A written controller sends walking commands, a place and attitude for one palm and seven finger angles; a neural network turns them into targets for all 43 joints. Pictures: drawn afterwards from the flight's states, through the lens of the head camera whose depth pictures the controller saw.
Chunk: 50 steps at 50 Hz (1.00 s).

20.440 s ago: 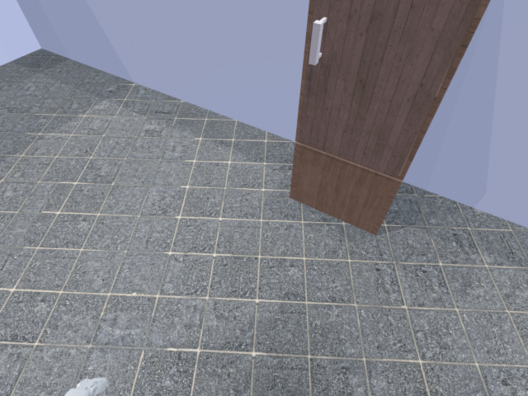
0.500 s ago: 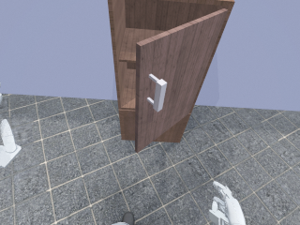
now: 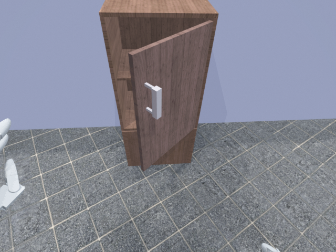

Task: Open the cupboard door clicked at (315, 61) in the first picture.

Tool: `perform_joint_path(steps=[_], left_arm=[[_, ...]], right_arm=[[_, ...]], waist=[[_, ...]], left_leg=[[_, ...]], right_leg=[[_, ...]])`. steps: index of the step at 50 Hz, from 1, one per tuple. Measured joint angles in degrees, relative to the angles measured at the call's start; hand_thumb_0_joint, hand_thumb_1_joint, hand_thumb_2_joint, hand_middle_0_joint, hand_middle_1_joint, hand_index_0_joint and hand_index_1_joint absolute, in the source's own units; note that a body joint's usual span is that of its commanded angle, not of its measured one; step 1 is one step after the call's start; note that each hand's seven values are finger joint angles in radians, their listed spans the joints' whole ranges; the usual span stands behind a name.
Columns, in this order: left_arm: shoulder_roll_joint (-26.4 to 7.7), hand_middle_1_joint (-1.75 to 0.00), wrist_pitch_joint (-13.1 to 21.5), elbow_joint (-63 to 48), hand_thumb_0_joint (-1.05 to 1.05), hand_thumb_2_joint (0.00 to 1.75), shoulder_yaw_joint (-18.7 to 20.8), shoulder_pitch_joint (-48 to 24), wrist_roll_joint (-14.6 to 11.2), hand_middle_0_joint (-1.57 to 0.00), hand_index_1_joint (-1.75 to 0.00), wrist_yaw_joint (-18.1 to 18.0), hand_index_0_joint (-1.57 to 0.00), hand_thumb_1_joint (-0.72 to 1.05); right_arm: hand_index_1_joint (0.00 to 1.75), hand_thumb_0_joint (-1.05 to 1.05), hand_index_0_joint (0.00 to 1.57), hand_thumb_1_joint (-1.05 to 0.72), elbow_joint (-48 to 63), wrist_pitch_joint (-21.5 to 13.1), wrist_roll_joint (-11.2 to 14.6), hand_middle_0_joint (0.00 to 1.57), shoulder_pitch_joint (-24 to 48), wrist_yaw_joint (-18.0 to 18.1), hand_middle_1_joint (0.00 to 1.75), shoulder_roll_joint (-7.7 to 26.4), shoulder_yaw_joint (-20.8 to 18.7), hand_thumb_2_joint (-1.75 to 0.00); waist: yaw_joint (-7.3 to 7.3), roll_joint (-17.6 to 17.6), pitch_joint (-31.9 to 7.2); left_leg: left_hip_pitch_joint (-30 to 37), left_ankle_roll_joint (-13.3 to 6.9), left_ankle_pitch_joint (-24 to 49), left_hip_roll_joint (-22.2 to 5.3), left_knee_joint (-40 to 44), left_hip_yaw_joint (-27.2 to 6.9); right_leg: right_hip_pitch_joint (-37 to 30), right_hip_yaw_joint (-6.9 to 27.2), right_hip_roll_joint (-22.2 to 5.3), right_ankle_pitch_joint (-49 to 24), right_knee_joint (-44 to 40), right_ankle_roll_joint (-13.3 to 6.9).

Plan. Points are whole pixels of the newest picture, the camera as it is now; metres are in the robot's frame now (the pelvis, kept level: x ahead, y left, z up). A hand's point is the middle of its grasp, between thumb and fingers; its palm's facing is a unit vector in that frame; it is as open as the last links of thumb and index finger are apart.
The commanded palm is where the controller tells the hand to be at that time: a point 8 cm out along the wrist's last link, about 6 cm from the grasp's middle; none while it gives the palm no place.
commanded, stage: stop stepping back and stand still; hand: left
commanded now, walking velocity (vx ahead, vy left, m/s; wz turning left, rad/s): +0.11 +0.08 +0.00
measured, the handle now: (152, 100) +0.58 +0.09 +0.05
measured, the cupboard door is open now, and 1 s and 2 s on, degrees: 43 43 43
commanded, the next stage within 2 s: let the arm hang, fingers relaxed in 0.72 s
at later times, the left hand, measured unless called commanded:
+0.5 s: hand out of the picture +0.15 +0.31 +0.15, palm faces +0.46 -0.77 -0.44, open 7.4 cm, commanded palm +0.09 +0.34 +0.17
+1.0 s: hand out of the picture +0.10 +0.29 -0.09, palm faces +0.07 -0.91 -0.40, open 7.4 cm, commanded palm none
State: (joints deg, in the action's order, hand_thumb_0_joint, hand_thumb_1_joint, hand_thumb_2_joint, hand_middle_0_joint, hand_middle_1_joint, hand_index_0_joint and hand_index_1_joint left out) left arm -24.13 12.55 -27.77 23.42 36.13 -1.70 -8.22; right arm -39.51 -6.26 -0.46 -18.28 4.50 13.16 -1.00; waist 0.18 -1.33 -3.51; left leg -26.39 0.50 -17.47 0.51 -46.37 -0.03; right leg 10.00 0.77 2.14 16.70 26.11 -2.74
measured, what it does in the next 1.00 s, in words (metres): steps on the spot: left foot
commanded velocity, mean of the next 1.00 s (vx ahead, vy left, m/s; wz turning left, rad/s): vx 0.01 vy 0.00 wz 0.00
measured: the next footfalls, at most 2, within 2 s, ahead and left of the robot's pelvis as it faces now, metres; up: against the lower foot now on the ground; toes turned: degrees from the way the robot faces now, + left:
left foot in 0.10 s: +0.04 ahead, +0.14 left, +0.00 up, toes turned +4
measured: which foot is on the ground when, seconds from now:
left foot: up 0.00-0.08, down 0.10-1.00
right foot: down 0.00-1.00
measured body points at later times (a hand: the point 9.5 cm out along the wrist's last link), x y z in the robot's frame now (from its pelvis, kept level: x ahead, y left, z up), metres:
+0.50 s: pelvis -0.04 +0.04 +0.00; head -0.04 +0.04 +0.45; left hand +0.12 +0.35 +0.18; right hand +0.15 -0.17 -0.08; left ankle +0.00 +0.14 -0.74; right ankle -0.03 -0.09 -0.74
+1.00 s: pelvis -0.06 +0.04 -0.01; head -0.05 +0.02 +0.44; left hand +0.10 +0.34 -0.06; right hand +0.09 -0.22 -0.14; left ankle +0.00 +0.14 -0.74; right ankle -0.03 -0.09 -0.74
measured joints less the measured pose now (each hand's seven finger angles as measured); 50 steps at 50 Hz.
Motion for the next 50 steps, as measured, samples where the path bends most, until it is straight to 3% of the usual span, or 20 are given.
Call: perform_joint_path(steps=[5,8,13,19,28,41,43,46,50], left_arm=[[3.19,-0.31,-0.06,4.59,0.01,0.9,-1.54,-6.94,0.61,-0.21,-0.3,-1.16,-0.22,0.88],[3.43,-0.31,-0.52,5.07,0.01,0.9,-1.14,-8.23,0.39,-0.21,-0.3,-0.93,-0.22,0.88],[1.48,-0.31,-0.71,2.69,0.01,0.9,-0.77,-5.98,0.26,-0.21,-0.3,-0.02,-0.21,0.89],[0.79,-0.31,0.01,1.73,0.01,0.9,-0.73,-5.06,-0.18,-0.21,-0.3,0.43,-0.22,0.89],[3.36,-0.31,-1.4,3.57,0.01,0.9,-1.68,-6.59,0.11,-0.21,-0.3,-0.08,-0.21,0.89],[1.8,-0.31,-0.61,2.56,0.01,0.9,-1.42,-4.92,0.21,-0.21,-0.3,-0.2,-0.21,0.89],[0.83,-0.31,-0.32,10.82,0.01,0.9,-4.84,-9.02,1.76,-0.21,-0.3,2.1,-0.21,0.89],[2.02,-0.3,-7.1,32.61,0.0,0.9,-12.61,-17.91,3.05,-0.2,-0.3,5.78,-0.21,0.89],[6.18,-0.3,-13.64,58.89,0.0,0.9,-19.71,-23.15,3.68,-0.2,-0.3,7.92,-0.2,0.9]], right_arm=[[0.3,0.02,0.2,-0.9,-1.26,-1.56,0.1,0.2,-0.6,0.92,0.3,1.81,-0.66,-0.9],[0.3,0.02,0.2,-0.91,-1.26,-1.15,0.36,0.2,2.56,0.65,0.3,0.68,-0.53,-0.9],[0.3,0.02,0.2,-0.91,2.76,-2.03,0.57,0.2,5.97,-0.33,0.3,-1.79,1.08,-0.9],[0.3,0.02,0.2,-0.9,4.75,-2.15,0.35,0.2,7.75,-0.9,0.3,-3.44,2.73,-0.9],[0.3,0.02,0.21,-0.9,3.67,-1.62,0.18,0.2,6.6,-0.39,0.3,-2.56,2.77,-0.9],[0.3,0.02,0.2,-0.9,3.01,-1.75,0.37,0.2,5.13,0.04,0.3,-1.62,1.52,-0.9],[0.3,0.02,0.2,-0.9,-0.41,-2.98,0.5,0.2,6.02,-2.35,0.3,0.15,0.79,-0.9],[0.3,0.01,0.2,-0.9,-6.61,0.75,-0.06,0.2,9.2,-4.44,0.3,3.33,0.57,-0.9],[0.3,0.01,0.2,-0.91,-11.23,4.42,-0.82,0.2,11.12,-5.09,0.3,4.11,0.71,-0.9]], waist=[[-0.17,2.64,0.06],[-0.08,1.39,2.21],[0.44,1.01,3.7],[-0.29,1.38,3.99],[-1.6,1.92,4.68],[0.05,1.87,5.6],[-0.14,3.21,4.38],[-0.46,5.45,3.28],[1.06,5.04,3.94]], left_leg=[[11.41,-1.78,1.87,-2.55,16.35,0.14],[12.39,-0.39,2.44,-1.44,16.75,0.98],[12.35,-0.81,3.53,-1.37,17.16,2.05],[11.61,-1.15,5.18,-1.55,18.37,1.96],[11.45,-1.75,7.56,-1.1,20.68,1.38],[11.4,-1.97,8.92,-0.79,22.39,1.2],[8.82,-2.14,8.45,-0.4,20.2,0.54],[6.43,-2.62,7.35,0.43,17.02,0.4],[6.37,-2.6,6.72,0.78,15.65,0.91]], right_leg=[[0.71,-2.6,-0.26,1.69,2.65,1.09],[0.45,-1.98,-1.62,1.77,3.7,1.88],[0.58,-0.92,-1.77,0.36,2.79,2.61],[0.6,-1.0,-1.56,-2.16,0.03,2.95],[-0.15,-1.61,-1.91,-5.03,-3.64,3.54],[-0.3,-1.81,-2.18,-6.43,-5.6,3.79],[2.04,-2.61,-2.56,-5.49,-3.12,3.78],[5.08,-2.82,-3.45,-3.16,1.84,3.9],[6.17,-2.27,-3.9,-1.61,5.16,3.94]])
